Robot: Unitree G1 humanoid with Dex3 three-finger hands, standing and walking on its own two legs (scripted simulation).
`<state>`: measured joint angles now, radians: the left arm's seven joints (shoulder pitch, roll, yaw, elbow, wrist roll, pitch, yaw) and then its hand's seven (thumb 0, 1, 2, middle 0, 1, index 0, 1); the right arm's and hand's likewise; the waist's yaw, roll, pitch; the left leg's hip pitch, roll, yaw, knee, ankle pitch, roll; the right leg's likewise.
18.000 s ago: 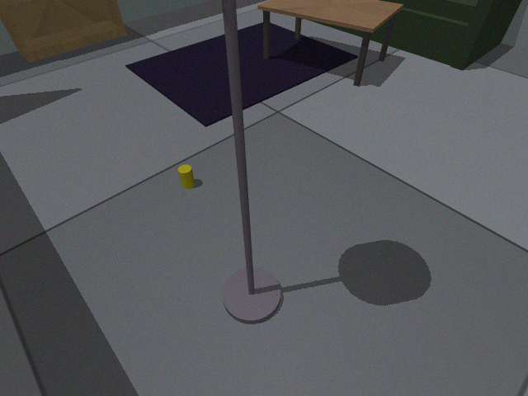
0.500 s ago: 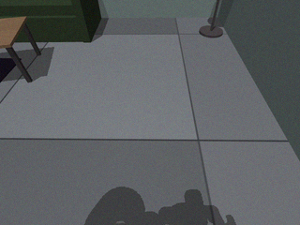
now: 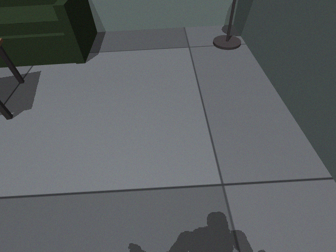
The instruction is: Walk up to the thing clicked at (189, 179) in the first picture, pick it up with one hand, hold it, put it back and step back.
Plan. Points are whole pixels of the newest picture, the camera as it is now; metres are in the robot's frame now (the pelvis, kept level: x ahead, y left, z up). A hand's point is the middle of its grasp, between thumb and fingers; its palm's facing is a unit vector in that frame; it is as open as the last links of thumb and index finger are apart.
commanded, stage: walk up
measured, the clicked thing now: out of the picture -0.24 +1.31 -0.70
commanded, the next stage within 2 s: none
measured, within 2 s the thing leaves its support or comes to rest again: neither
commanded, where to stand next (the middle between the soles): +0.40 +0.01 m, yaw +2 degrees
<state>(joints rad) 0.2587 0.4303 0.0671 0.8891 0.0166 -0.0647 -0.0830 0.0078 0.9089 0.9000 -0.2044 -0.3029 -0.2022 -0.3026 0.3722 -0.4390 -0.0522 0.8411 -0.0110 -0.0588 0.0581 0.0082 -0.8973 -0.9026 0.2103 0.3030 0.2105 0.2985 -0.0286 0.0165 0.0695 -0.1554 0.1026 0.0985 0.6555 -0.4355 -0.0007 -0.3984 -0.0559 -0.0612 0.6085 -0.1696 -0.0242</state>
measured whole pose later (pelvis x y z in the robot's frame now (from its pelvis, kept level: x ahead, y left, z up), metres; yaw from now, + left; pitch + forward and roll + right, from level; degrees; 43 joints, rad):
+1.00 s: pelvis +0.38 -0.08 +0.01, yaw +44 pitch -2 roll +2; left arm 0.17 0.40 0.05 0.80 0.02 0.00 -0.04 0.01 0.91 0.90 -0.20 -0.30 -0.20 -0.30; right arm 0.24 -0.49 -0.07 0.78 -0.02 0.03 0.03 0.01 -0.91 -0.90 0.20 0.30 0.20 0.30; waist 0.03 0.03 0.13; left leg -0.50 0.01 0.00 1.02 -0.38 0.01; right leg -0.31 -0.10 -0.15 0.61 -0.27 -0.03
